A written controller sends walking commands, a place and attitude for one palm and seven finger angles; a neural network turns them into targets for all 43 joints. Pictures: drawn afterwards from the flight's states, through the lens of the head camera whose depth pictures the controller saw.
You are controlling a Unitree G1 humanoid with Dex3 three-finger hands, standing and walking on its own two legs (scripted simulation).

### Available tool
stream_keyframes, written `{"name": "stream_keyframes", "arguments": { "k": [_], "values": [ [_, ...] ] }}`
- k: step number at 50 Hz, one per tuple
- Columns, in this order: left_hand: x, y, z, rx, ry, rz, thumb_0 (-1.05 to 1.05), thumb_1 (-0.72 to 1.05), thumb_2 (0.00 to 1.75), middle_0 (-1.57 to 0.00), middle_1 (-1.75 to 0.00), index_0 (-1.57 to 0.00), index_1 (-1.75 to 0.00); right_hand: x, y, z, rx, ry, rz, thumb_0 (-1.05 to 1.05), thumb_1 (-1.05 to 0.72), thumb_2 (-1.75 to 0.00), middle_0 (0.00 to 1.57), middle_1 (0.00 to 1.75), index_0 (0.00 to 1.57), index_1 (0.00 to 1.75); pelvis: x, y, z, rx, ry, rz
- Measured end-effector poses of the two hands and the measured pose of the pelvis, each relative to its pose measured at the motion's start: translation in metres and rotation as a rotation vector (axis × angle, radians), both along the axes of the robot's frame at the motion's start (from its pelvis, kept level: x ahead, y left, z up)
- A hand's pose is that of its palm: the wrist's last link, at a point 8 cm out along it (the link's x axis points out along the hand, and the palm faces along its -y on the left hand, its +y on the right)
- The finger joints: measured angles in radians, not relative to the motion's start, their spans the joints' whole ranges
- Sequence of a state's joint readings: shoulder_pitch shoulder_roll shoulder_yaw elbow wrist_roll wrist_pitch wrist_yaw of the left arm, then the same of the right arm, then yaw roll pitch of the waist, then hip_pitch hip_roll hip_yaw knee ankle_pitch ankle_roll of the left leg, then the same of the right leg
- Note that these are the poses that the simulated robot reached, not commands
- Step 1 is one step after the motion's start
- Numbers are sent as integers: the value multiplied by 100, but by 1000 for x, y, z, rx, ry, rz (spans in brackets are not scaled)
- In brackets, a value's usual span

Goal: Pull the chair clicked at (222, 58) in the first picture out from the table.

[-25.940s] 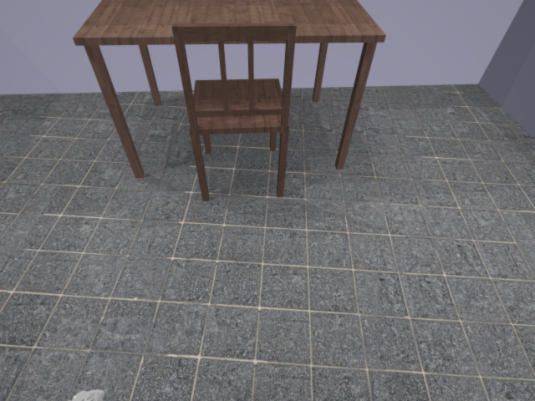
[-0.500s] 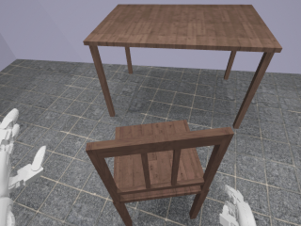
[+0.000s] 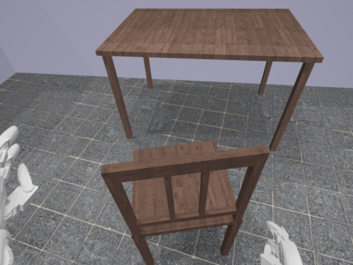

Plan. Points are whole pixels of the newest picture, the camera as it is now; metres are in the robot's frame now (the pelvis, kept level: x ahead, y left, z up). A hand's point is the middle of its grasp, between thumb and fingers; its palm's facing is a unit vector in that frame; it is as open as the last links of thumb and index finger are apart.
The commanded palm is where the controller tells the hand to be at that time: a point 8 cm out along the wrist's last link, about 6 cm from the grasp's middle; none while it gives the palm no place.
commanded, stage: step back with the hand held close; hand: left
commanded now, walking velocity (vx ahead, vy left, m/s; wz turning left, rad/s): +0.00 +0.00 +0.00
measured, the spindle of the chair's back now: (170, 198) +0.33 +0.07 -0.11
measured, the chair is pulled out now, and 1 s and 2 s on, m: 0.62 0.62 0.62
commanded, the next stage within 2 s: stop stepping back and stand still in 1.92 s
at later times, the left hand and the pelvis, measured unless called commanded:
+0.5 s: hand (25, 208) +0.16 +0.27 +0.16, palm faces +0.41 -0.74 -0.53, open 7.4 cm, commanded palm +0.10 +0.30 +0.18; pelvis -0.05 +0.00 +0.00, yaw -1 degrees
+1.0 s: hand (8, 230) +0.12 +0.27 +0.16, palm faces +0.47 -0.73 -0.49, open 7.4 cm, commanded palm +0.05 +0.30 +0.18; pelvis -0.08 +0.00 -0.01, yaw +0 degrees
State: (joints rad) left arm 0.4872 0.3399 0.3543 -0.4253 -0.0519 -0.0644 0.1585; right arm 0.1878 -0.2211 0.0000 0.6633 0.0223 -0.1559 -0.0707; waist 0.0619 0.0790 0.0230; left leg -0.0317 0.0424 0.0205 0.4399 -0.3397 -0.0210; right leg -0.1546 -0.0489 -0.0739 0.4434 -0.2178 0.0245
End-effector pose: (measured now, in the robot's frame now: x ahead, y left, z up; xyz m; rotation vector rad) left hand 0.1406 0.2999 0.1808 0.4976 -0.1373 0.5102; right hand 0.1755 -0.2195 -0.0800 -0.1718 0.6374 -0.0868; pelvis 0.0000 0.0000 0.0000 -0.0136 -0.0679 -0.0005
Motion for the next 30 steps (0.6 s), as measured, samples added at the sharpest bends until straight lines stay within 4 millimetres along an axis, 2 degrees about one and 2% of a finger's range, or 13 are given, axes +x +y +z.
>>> {"name": "stream_keyframes", "arguments": {
  "k": [7,14,21,30],
  "values": [
    [4,7,6,40,-23,-14,2,89,90,-21,-30,-21,-30,-8,0,0,-1,31,-3,1,-90,-90,20,30,20,30,-12,0,1,1,25,-12],
    [4,-4,-10,64,100,-99,2,89,90,-21,-30,-21,-30,-32,-12,-5,-22,92,-82,1,-90,-90,20,30,20,30,-24,6,1,14,65,-23],
    [-13,-1,-6,110,92,-119,2,89,90,-22,-30,-22,-30,-57,-17,-9,-44,133,-130,1,-91,-90,20,30,20,30,-38,6,-3,20,73,-16],
    [-42,3,-6,83,20,-67,2,89,90,-21,-30,-21,-30,-76,-14,-7,-51,105,-111,1,-91,-90,20,30,20,30,-60,3,-7,14,71,-13]
  ]
}}
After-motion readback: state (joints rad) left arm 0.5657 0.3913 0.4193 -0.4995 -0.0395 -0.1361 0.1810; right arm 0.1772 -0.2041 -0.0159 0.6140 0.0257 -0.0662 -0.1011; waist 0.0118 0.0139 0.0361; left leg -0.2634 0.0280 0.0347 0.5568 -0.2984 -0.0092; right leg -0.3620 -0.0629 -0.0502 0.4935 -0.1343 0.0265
